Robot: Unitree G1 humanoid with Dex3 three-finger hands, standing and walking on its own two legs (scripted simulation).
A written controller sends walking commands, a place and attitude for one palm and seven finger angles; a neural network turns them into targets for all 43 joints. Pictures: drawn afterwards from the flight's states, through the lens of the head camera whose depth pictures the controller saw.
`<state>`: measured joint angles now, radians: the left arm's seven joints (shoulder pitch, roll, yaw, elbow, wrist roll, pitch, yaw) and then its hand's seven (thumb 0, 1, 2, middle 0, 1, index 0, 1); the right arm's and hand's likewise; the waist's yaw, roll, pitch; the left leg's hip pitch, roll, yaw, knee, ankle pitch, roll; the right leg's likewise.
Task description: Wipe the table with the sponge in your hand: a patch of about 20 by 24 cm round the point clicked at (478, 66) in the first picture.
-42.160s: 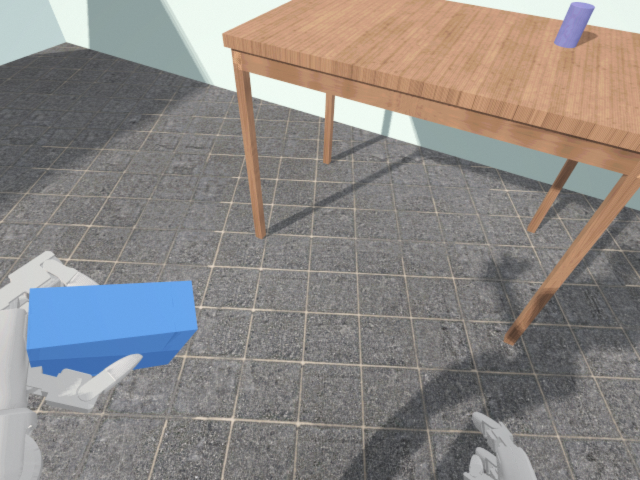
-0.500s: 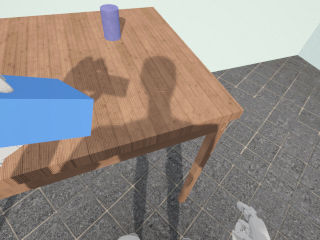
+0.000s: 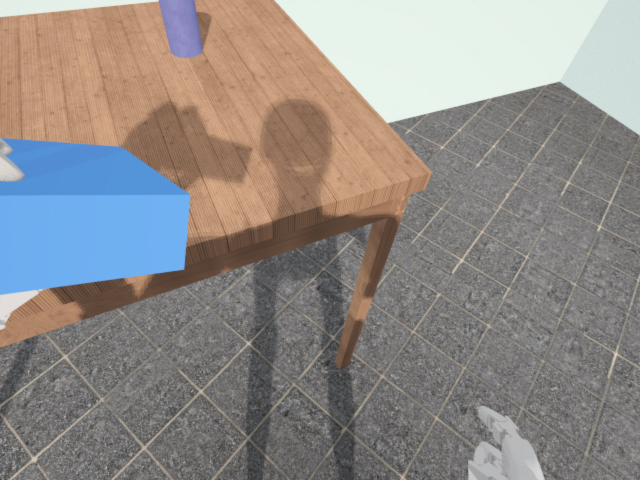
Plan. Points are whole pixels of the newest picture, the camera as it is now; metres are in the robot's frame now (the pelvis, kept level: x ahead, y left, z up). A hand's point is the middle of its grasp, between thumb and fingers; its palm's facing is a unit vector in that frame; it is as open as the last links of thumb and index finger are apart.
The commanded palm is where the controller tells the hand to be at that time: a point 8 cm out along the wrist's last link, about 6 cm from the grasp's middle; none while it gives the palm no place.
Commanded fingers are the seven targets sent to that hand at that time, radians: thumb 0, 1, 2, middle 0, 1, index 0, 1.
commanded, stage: step back with the hand held close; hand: left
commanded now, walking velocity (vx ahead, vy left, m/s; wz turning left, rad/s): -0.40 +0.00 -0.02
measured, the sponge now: (81, 200) +0.25 +0.18 +0.28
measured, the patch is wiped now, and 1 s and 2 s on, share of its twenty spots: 0.90 0.90 0.90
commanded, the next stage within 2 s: stop stepping back and stand still in 0.26 s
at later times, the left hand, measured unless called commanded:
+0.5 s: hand out of the picture +0.07 +0.14 +0.31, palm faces +0.48 -0.75 -0.46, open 9.3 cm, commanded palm +0.00 +0.21 +0.30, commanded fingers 0.00 0.10 1.30 -1.20 -1.60 -1.20 -1.60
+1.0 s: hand out of the picture -0.08 +0.12 +0.28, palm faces +0.58 -0.73 -0.37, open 9.3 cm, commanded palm -0.15 +0.17 +0.30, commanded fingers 0.00 0.10 1.30 -1.20 -1.60 -1.20 -1.60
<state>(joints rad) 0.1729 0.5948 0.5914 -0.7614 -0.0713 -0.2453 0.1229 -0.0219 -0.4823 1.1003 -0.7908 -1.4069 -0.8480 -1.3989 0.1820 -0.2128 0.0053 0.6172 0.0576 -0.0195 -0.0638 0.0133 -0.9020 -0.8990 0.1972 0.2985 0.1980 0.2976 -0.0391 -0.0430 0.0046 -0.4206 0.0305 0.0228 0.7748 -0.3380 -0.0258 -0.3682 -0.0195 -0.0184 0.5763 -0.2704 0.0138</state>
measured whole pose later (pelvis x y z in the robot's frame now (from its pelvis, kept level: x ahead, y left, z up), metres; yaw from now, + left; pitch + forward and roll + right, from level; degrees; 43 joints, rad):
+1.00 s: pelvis -0.28 -0.13 -0.01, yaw +6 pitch -1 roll +2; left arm 0.18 0.42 0.50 -0.58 -0.06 -0.12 0.09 -0.02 -0.48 1.10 -0.79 -1.41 -0.84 -1.41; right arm 0.21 -0.22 0.01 0.69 0.04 -0.02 -0.04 0.02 -0.90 -0.90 0.20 0.30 0.20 0.30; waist -0.01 0.04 -0.01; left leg -0.44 0.03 0.01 0.98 -0.39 0.04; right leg -0.44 0.01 -0.02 0.69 -0.24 -0.05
